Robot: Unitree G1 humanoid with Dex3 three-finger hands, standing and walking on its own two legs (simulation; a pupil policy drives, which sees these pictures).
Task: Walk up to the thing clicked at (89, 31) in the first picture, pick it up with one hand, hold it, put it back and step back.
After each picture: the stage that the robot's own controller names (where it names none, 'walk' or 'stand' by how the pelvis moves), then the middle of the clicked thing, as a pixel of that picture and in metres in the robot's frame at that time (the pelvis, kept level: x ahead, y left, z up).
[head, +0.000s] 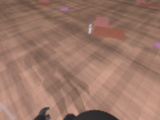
stand; (90, 29) +2.32 +0.04 -0.66
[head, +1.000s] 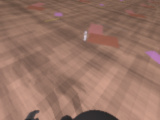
walk; (85, 36) +2.19 +0.10 -0.65
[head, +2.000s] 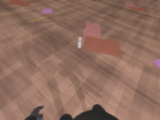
walk; (79, 42) +1.56 +0.17 -0.65
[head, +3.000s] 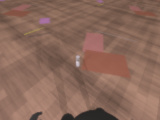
walk; (77, 61) +1.04 +0.19 -0.65
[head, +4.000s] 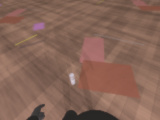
walk; (72, 79) +0.62 +0.25 -0.63
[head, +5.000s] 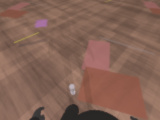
stand; (72, 89) +0.42 +0.21 -0.62
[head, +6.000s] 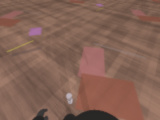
stand; (69, 98) +0.36 +0.21 -0.66
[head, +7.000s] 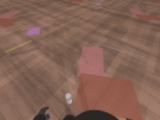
stand; (69, 98) +0.36 +0.22 -0.66
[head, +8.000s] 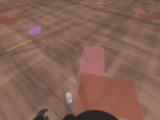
stand; (69, 97) +0.36 +0.21 -0.66
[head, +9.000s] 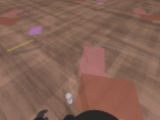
stand; (69, 98) +0.35 +0.22 -0.66
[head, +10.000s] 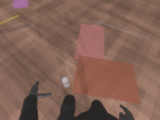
go down; (65, 82) +0.39 +0.23 -0.55
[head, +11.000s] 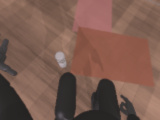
go down; (61, 60) +0.44 +0.27 -0.27
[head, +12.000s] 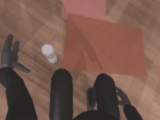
close in; (50, 55) +0.42 +0.29 -0.21
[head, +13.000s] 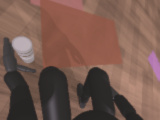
close; (26, 52) +0.39 +0.32 -0.15
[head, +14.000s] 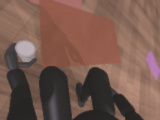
lift; (27, 54) +0.38 +0.31 -0.15
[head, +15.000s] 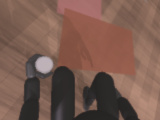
lift; (45, 67) +0.29 +0.28 -0.11
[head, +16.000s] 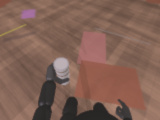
lift; (63, 73) +0.31 +0.17 +0.05
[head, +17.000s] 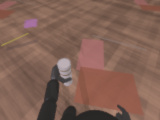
hold; (66, 74) +0.32 +0.16 +0.03
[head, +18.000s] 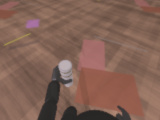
hold; (67, 75) +0.32 +0.15 +0.03
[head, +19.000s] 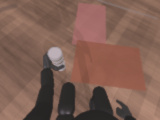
crouch; (58, 61) +0.40 +0.21 -0.04
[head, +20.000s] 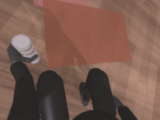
lower; (29, 52) +0.42 +0.30 -0.15
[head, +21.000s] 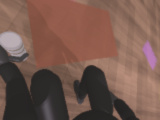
lower; (17, 50) +0.42 +0.32 -0.16
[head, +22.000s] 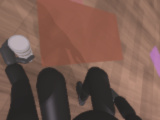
lower; (24, 52) +0.39 +0.32 -0.16
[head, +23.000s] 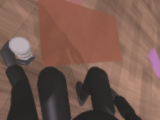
lower; (24, 53) +0.39 +0.32 -0.16
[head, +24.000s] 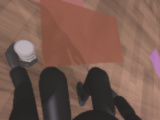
rest; (28, 55) +0.38 +0.31 -0.16
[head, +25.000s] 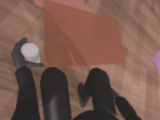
open; (33, 56) +0.38 +0.30 -0.16
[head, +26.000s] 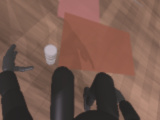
stand; (50, 56) +0.40 +0.28 -0.19
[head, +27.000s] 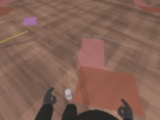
stand; (68, 94) +0.35 +0.19 -0.57
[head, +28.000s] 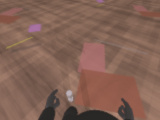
stand; (70, 96) +0.38 +0.20 -0.60
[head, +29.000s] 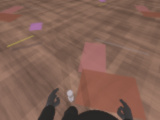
stand; (70, 96) +0.37 +0.19 -0.60
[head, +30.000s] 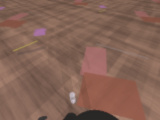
stand; (72, 98) +0.39 +0.19 -0.65
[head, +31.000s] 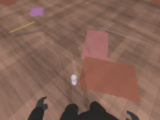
walk; (74, 80) +0.49 +0.17 -0.64
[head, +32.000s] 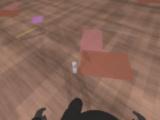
walk; (74, 67) +0.77 +0.27 -0.63
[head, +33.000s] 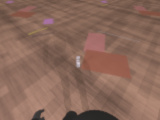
stand; (78, 62) +1.03 +0.21 -0.64
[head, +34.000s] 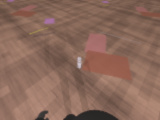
stand; (79, 62) +1.02 +0.18 -0.66
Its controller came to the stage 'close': yes
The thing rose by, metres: 0.68
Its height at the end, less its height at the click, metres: +0.00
